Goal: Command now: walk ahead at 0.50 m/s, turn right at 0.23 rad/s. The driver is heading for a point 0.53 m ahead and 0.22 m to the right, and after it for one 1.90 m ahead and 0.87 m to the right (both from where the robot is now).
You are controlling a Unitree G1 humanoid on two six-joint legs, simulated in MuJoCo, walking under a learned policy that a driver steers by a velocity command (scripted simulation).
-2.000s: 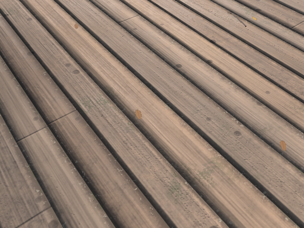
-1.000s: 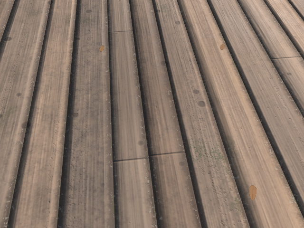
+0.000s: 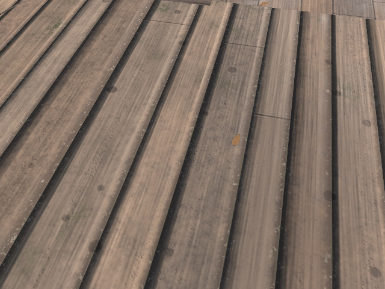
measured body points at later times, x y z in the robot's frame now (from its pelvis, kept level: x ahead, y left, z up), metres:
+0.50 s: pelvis +0.27 +0.02 +0.01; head +0.30 +0.02 +0.46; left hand +0.39 +0.28 -0.12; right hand +0.41 -0.28 -0.06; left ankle +0.36 +0.11 -0.73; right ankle +0.13 -0.08 -0.65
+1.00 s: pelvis +0.47 -0.12 +0.00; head +0.52 -0.16 +0.44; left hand +0.79 -0.01 -0.08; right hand +0.39 -0.41 -0.12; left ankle +0.45 +0.08 -0.62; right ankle +0.51 -0.23 -0.73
